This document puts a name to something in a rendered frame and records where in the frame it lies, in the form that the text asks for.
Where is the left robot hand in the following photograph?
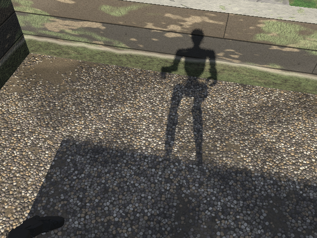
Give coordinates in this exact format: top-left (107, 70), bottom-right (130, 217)
top-left (5, 215), bottom-right (64, 238)

